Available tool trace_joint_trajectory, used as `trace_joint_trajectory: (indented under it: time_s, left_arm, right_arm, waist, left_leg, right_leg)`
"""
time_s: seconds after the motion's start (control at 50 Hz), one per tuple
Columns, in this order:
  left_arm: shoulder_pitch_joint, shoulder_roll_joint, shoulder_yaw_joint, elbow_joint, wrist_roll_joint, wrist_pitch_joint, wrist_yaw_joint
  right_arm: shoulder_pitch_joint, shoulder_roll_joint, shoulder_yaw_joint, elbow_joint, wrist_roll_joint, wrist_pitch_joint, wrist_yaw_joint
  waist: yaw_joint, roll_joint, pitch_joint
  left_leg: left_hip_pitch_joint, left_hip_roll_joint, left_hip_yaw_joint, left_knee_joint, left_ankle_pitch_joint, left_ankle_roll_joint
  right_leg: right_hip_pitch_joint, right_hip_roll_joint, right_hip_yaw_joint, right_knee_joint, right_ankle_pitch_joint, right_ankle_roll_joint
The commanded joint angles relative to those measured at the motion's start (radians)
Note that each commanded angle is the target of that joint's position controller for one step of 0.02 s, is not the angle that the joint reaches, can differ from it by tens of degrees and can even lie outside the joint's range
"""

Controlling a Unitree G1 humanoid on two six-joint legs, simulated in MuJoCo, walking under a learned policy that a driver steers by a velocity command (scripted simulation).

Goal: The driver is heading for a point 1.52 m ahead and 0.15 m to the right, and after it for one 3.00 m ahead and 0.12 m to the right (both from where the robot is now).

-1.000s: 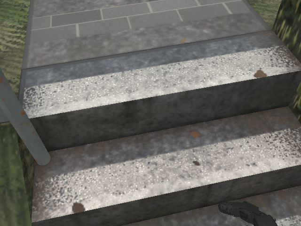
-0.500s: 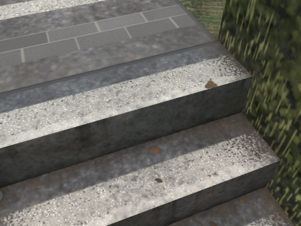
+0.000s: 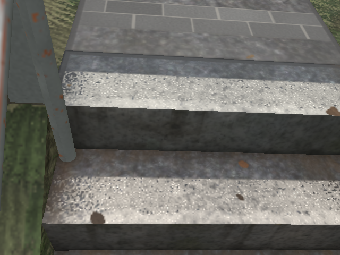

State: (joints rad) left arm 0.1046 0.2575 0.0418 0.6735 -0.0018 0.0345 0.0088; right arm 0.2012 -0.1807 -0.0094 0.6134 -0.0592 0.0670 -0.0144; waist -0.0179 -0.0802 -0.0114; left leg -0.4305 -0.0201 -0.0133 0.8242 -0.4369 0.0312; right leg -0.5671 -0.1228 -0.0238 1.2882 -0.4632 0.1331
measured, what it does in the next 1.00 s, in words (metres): steps on the spot: right foot, then left foot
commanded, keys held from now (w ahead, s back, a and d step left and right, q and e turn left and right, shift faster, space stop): q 0.12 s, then no key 0.12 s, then e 0.76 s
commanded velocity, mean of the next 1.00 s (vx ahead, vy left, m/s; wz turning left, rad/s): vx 0.00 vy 0.00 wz -0.12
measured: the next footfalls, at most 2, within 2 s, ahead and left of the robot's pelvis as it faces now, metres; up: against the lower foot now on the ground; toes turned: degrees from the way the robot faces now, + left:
right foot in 0.38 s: +0.09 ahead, -0.17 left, +0.00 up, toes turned +6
left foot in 0.74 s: +0.05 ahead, +0.06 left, +0.00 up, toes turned -6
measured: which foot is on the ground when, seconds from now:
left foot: down 0.00-0.48, up 0.50-0.72, down 0.74-1.00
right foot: up 0.00-0.36, down 0.38-0.74, up 0.76-1.00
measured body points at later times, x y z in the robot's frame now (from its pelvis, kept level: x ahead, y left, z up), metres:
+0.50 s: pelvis +0.01 -0.05 +0.03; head +0.01 -0.07 +0.48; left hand +0.08 +0.19 -0.09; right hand +0.14 -0.26 -0.11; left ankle +0.01 +0.11 -0.70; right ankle +0.05 -0.17 -0.70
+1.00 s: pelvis -0.02 -0.03 +0.03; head +0.03 -0.03 +0.47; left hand +0.20 +0.17 -0.08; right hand +0.06 -0.29 -0.08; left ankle +0.01 +0.06 -0.70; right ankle -0.02 -0.17 -0.60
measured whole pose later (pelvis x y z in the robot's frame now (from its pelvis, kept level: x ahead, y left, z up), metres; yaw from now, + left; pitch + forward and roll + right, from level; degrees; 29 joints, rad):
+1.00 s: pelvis -0.02 -0.03 +0.03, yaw -12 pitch +2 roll +0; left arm 0.17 0.25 0.01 0.59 -0.02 0.04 0.04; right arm 0.25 -0.17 0.02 0.54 -0.05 0.10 -0.14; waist -0.03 -0.03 0.06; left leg -0.33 0.01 0.11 0.59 -0.30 0.06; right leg -0.72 0.00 0.05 1.30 -0.34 0.18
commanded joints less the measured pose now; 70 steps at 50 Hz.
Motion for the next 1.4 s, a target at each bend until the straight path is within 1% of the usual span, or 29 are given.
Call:
trace_joint_trajectory:
  time_s: [0.02, 0.08, 0.16, 0.24, 0.26, 0.34, 0.38, 0.42, 0.48, 0.52, 0.6, 0.68, 0.72, 0.74, 0.76, 0.78, 0.82, 0.86, 0.9, 0.94, 0.98, 1.06, 1.16, 1.18, 1.2, 1.22, 1.26, 1.3, 1.4]
  left_arm:
    - [-0.001, 0.02, 0.004, -0.078, -0.028, 0.006, 0.011]
    - [-0.03, 0.043, 0.002, -0.077, 0.009, -0.012, 0.02]
    - [0.025, 0.004, 0.0, -0.064, -0.018, -0.024, 0.015]
    - [0.003, -0.06, -0.025, -0.04, -0.004, -0.024, 0.017]
    - [0.055, -0.036, -0.014, -0.005, -0.002, -0.024, 0.024]
    - [0.122, -0.063, -0.024, 0.039, 0.0, -0.043, 0.011]
    - [0.145, -0.004, -0.021, 0.033, 0.022, -0.042, -0.007]
    - [0.121, 0.044, -0.018, 0.007, 0.027, -0.034, -0.018]
    - [0.066, 0.004, -0.035, -0.024, 0.048, 0.0, 0.025]
    - [0.072, 0.07, -0.004, -0.068, 0.033, 0.001, 0.05]
    - [0.091, 0.067, 0.006, -0.103, 0.043, 0.004, 0.082]
    - [0.081, 0.085, 0.031, -0.138, 0.003, 0.037, 0.089]
    - [0.007, 0.064, 0.033, -0.171, -0.007, 0.024, 0.079]
    - [-0.015, 0.039, 0.026, -0.168, -0.029, 0.017, 0.065]
    - [0.011, -0.011, 0.014, -0.152, -0.028, 0.007, 0.053]
    - [0.126, -0.006, 0.015, -0.136, -0.031, 0.001, 0.051]
    - [0.151, 0.049, 0.026, -0.109, -0.015, 0.012, 0.043]
    - [0.085, 0.061, 0.015, -0.15, -0.018, 0.006, 0.059]
    - [-0.013, 0.085, 0.005, -0.167, -0.034, -0.013, 0.044]
    - [-0.052, 0.038, -0.021, -0.195, -0.033, -0.019, 0.014]
    - [-0.011, 0.005, -0.047, -0.193, -0.018, -0.017, 0.028]
    - [0.025, 0.031, -0.051, -0.197, 0.004, -0.017, 0.009]
    - [0.155, 0.073, -0.018, -0.164, -0.028, -0.024, -0.004]
    - [0.255, 0.108, 0.007, -0.117, -0.041, -0.022, -0.009]
    - [0.359, 0.225, 0.028, -0.11, 0.005, -0.026, 0.008]
    - [0.369, 0.161, 0.011, -0.127, 0.025, -0.044, 0.018]
    - [0.306, 0.134, 0.016, -0.084, 0.022, -0.041, 0.022]
    - [0.245, 0.062, -0.004, -0.067, 0.038, -0.033, 0.018]
    - [0.362, -0.045, -0.029, 0.097, 0.062, -0.083, 0.012]
  right_arm:
    - [0.0, -0.229, -0.069, -0.075, 0.036, 0.01, -0.014]
    - [0.041, -0.166, -0.062, -0.086, 0.04, 0.005, -0.035]
    - [0.009, -0.164, -0.06, -0.106, 0.029, 0.049, -0.059]
    - [0.074, -0.151, -0.066, -0.081, 0.03, 0.055, -0.056]
    - [0.05, -0.141, -0.06, -0.078, 0.003, 0.046, -0.053]
    - [0.052, -0.064, -0.034, -0.005, 0.005, 0.024, -0.022]
    - [0.125, -0.106, -0.048, 0.054, 0.004, 0.009, 0.002]
    - [0.209, -0.045, -0.04, 0.09, 0.03, -0.018, -0.015]
    - [0.033, -0.079, -0.038, 0.122, 0.05, -0.042, -0.07]
    - [0.003, -0.085, -0.042, 0.107, 0.04, -0.058, -0.071]
    - [-0.004, -0.061, -0.034, 0.095, 0.043, -0.078, -0.057]
    - [0.048, -0.019, -0.006, 0.096, 0.059, -0.069, -0.062]
    - [0.136, -0.07, -0.025, 0.119, 0.047, -0.055, -0.066]
    - [0.196, -0.095, -0.035, 0.101, 0.028, -0.038, -0.068]
    - [0.183, -0.153, -0.046, 0.064, 0.023, -0.022, -0.07]
    - [0.072, -0.181, -0.045, -0.022, -0.023, -0.022, -0.076]
    - [-0.085, -0.079, 0.002, -0.1, -0.006, -0.023, -0.091]
    - [-0.062, -0.104, 0.004, -0.105, 0.024, -0.003, -0.091]
    - [0.017, -0.115, -0.004, -0.135, -0.007, 0.013, -0.112]
    - [0.098, -0.164, -0.032, -0.137, -0.006, 0.033, -0.135]
    - [0.113, -0.124, -0.02, -0.145, 0.022, 0.038, -0.152]
    - [0.002, -0.17, -0.042, -0.151, 0.043, -0.022, -0.111]
    - [0.075, -0.161, -0.041, -0.037, 0.06, -0.052, -0.06]
    - [0.056, -0.089, -0.015, -0.022, 0.035, -0.07, -0.039]
    - [-0.04, -0.03, 0.01, -0.073, 0.039, -0.094, -0.027]
    - [0.039, -0.064, -0.015, -0.005, 0.07, -0.11, -0.003]
    - [0.053, -0.066, -0.018, 0.004, 0.105, -0.115, 0.012]
    - [-0.033, -0.009, 0.011, -0.051, 0.076, -0.113, 0.005]
    - [0.013, 0.069, 0.052, -0.011, 0.072, -0.108, 0.005]
  waist:
    - [0.002, 0.204, -0.004]
    - [0.003, 0.212, 0.028]
    - [0.011, 0.286, -0.061]
    - [-0.038, 0.287, -0.003]
    - [-0.031, 0.319, -0.035]
    - [-0.011, 0.204, -0.016]
    - [-0.033, 0.113, -0.014]
    - [-0.057, -0.161, 0.01]
    - [0.006, -0.12, 0.014]
    - [0.042, -0.099, -0.019]
    - [0.069, -0.132, -0.073]
    - [0.043, -0.069, -0.064]
    - [-0.013, -0.07, -0.073]
    - [-0.06, -0.002, -0.075]
    - [-0.046, 0.272, -0.061]
    - [0.001, 0.441, -0.143]
    - [0.055, 0.262, -0.018]
    - [0.045, 0.161, 0.066]
    - [-0.017, 0.092, 0.086]
    - [-0.05, 0.139, 0.035]
    - [-0.058, 0.233, -0.037]
    - [-0.039, 0.211, -0.071]
    - [-0.007, 0.136, -0.073]
    - [0.04, -0.01, -0.133]
    - [0.115, -0.321, -0.194]
    - [0.127, -0.182, -0.266]
    - [0.054, -0.045, -0.036]
    - [0.044, 0.024, 0.047]
    - [0.02, 0.049, 0.077]
  left_leg:
    - [0.196, 0.262, -0.593, -0.45, 0.21, 0.238]
    - [0.256, 0.239, -0.509, -0.452, 0.306, 0.182]
    - [0.281, 0.16, -0.393, -0.463, 0.133, 0.188]
    - [0.121, 0.124, -0.301, -0.534, 0.027, 0.15]
    - [0.092, 0.19, -0.372, -0.538, 0.066, 0.176]
    - [0.155, 0.18, -0.323, -0.498, 0.121, 0.106]
    - [0.169, 0.099, -0.252, -0.338, 0.086, 0.033]
    - [0.085, 0.027, -0.104, -0.262, 0.027, -0.067]
    - [0.085, 0.051, -0.083, -0.269, 0.114, -0.09]
    - [-0.024, 0.027, -0.043, -0.183, 0.055, -0.082]
    - [-0.097, 0.009, -0.061, 0.118, 0.007, -0.104]
    - [-0.046, -0.043, 0.004, -0.187, -0.06, -0.095]
    - [0.172, 0.002, -0.055, -0.214, 0.222, -0.022]
    - [0.293, 0.067, -0.115, -0.279, 0.299, 0.034]
    - [0.401, 0.243, -0.298, -0.429, 0.498, 0.118]
    - [0.23, 0.452, -0.562, -0.516, 0.365, 0.269]
    - [0.066, 0.358, -0.421, -0.502, 0.109, 0.266]
    - [0.117, 0.227, -0.256, -0.438, 0.073, 0.233]
    - [0.215, 0.234, -0.224, -0.445, 0.181, 0.23]
    - [0.384, 0.274, -0.218, -0.457, 0.225, 0.226]
    - [0.419, 0.26, -0.17, -0.435, 0.279, 0.235]
    - [0.243, 0.305, -0.091, -0.446, 0.32, 0.196]
    - [0.168, 0.255, -0.021, -0.312, 0.139, 0.145]
    - [-0.019, 0.179, 0.055, -0.08, -0.051, 0.11]
    - [-0.393, 0.022, 0.105, 0.335, -0.17, 0.018]
    - [-0.4, 0.039, -0.057, 0.761, -0.136, -0.027]
    - [-0.59, 0.035, -0.091, 1.055, 0.014, -0.049]
    - [-0.703, 0.002, -0.149, 1.248, 0.179, -0.048]
    - [-0.923, 0.007, -0.171, 1.458, 0.369, -0.005]
  right_leg:
    - [-0.307, 0.074, 0.143, 0.369, 0.099, 0.025]
    - [-0.316, 0.074, 0.167, 0.248, 0.15, 0.01]
    - [-0.214, 0.112, 0.077, 0.176, 0.012, 0.015]
    - [0.026, 0.122, -0.044, -0.288, -0.013, -0.015]
    - [0.088, 0.095, -0.006, -0.21, 0.105, -0.033]
    - [0.276, 0.046, 0.028, -0.84, 0.348, -0.071]
    - [0.336, -0.006, 0.119, -0.891, 0.458, -0.073]
    - [0.28, -0.081, 0.263, -0.967, 0.485, -0.214]
    - [0.267, -0.015, 0.302, -0.983, 0.237, -0.26]
    - [0.332, -0.047, 0.384, -0.972, 0.126, -0.311]
    - [0.326, -0.112, 0.517, -0.956, 0.268, -0.378]
    - [0.338, -0.024, 0.42, -0.897, 0.359, -0.334]
    - [0.109, -0.009, 0.406, -0.769, 0.413, -0.292]
    - [-0.072, 0.05, 0.325, -0.627, 0.304, -0.241]
    - [-0.266, 0.189, 0.154, -0.299, -0.002, -0.148]
    - [-0.208, 0.221, 0.116, 0.07, -0.19, -0.079]
    - [-0.279, 0.169, 0.185, 0.574, -0.052, -0.021]
    - [-0.358, 0.165, 0.166, 0.446, 0.13, 0.004]
    - [-0.405, 0.161, 0.174, 0.22, 0.159, 0.03]
    - [-0.443, 0.122, 0.134, 0.004, 0.121, 0.053]
    - [-0.363, 0.115, 0.026, -0.048, 0.1, 0.061]
    - [-0.049, 0.055, -0.005, -0.286, 0.112, -0.012]
    - [0.313, 0.136, -0.084, -0.771, 0.157, -0.124]
    - [0.562, 0.081, 0.025, -0.774, 0.175, -0.164]
    - [0.685, -0.219, 0.549, -0.938, -0.137, -0.371]
    - [0.575, -0.314, 0.782, -1.068, -0.353, -0.484]
    - [0.47, -0.233, 0.597, -1.048, -0.31, -0.382]
    - [0.404, -0.152, 0.398, -0.981, -0.156, -0.323]
    - [0.337, -0.181, 0.218, -0.984, -0.078, -0.282]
